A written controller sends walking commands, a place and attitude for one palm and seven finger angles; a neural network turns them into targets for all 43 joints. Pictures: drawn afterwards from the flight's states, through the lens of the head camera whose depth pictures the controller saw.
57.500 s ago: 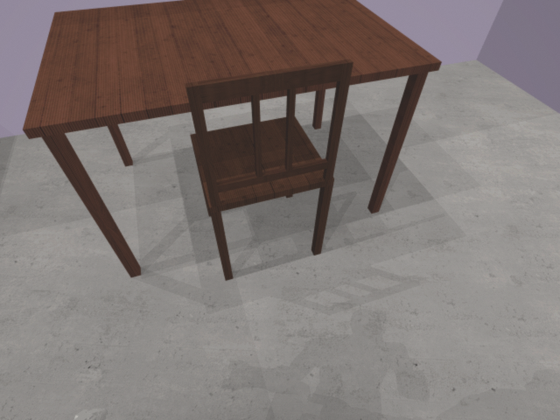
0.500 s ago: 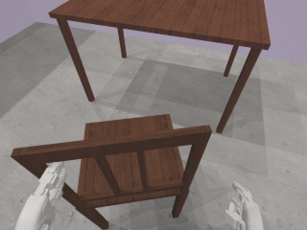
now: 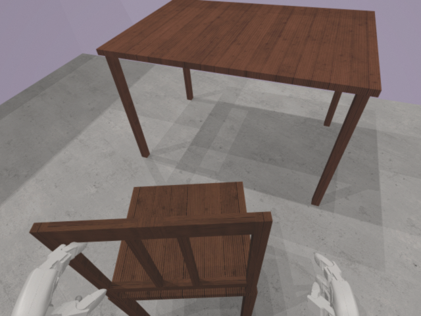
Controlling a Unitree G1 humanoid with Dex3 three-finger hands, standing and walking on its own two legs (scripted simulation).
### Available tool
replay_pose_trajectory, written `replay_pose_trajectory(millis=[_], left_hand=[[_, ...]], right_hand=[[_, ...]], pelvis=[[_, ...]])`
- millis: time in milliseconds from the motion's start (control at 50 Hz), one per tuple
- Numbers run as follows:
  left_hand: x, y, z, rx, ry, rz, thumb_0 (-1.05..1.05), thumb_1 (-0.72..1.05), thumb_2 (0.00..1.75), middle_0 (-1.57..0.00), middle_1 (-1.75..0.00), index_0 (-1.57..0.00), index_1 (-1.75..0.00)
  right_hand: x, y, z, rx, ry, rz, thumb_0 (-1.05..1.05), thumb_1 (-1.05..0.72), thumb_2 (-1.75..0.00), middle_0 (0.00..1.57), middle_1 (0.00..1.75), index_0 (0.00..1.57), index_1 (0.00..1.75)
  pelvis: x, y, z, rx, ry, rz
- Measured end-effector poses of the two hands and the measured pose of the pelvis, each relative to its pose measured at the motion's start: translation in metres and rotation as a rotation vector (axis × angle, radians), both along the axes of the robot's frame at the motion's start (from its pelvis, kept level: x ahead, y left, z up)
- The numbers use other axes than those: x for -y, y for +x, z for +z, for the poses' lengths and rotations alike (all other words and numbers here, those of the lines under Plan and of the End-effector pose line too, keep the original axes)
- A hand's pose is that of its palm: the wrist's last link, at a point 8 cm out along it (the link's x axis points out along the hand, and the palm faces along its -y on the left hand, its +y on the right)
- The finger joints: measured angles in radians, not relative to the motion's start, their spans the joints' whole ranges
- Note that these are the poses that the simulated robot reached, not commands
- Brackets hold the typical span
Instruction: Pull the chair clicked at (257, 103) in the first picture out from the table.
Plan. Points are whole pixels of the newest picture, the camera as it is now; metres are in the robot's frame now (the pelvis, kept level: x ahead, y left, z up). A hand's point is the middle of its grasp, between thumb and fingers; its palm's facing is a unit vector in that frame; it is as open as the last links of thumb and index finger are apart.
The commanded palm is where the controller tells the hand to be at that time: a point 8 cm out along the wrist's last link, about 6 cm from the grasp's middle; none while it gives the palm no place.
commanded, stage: draw the hand back to the body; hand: left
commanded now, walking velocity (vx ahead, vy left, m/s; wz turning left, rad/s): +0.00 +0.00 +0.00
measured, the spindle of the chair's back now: (147, 263) +0.24 +0.18 -0.09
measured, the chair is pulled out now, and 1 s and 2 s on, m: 0.64 0.64 0.64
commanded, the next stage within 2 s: step back with the hand held close in 0.54 s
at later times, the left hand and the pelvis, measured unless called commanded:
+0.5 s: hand (50, 281) +0.14 +0.25 +0.10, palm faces +0.32 -0.75 -0.58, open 6.3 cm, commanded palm +0.12 +0.29 +0.19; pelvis -0.01 -0.01 +0.00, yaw +1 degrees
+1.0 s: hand (11, 254) +0.15 +0.27 +0.17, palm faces +0.38 -0.74 -0.55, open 7.4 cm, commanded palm +0.09 +0.31 +0.19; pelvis -0.05 +0.01 +0.01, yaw -1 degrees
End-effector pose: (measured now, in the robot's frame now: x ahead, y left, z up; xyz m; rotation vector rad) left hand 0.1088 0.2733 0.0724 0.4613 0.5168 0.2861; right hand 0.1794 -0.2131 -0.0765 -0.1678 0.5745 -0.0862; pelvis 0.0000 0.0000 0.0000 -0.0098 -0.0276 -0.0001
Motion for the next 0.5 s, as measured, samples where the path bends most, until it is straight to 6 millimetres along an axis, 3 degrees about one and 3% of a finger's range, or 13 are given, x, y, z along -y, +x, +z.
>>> replay_pose_trajectory(millis=[240,400,440,500], left_hand=[[-0.004,0.001,0.010,-0.041,0.064,0.011,0.01,0.73,0.82,-0.19,-0.26,-0.46,-0.35],[-0.004,-0.006,0.019,-0.025,0.100,0.022,0.01,0.86,0.88,-0.21,-0.29,-0.48,-0.39],[-0.005,-0.007,0.031,0.046,0.118,0.037,0.01,0.87,0.89,-0.21,-0.29,-0.48,-0.39],[-0.007,-0.006,0.065,0.223,0.175,0.062,0.02,0.88,0.89,-0.22,-0.30,-0.47,-0.40]], right_hand=[[0.011,0.004,-0.005,-0.018,0.008,0.018,0.02,-0.90,-0.89,0.20,0.30,0.20,0.30],[0.011,-0.003,-0.013,-0.038,0.021,0.035,0.02,-0.90,-0.90,0.20,0.30,0.20,0.30],[0.010,-0.004,-0.014,-0.041,0.023,0.043,0.02,-0.90,-0.90,0.20,0.30,0.20,0.30],[0.008,-0.005,-0.016,-0.042,0.025,0.063,0.02,-0.90,-0.90,0.20,0.30,0.20,0.30]], pelvis=[[0.009,0.004,0.001,0.012,0.007,0.014],[0.012,-0.001,0.001,0.013,0.013,0.018],[0.013,-0.003,0.001,0.015,0.014,0.021],[0.014,-0.006,0.002,0.024,0.015,0.026]])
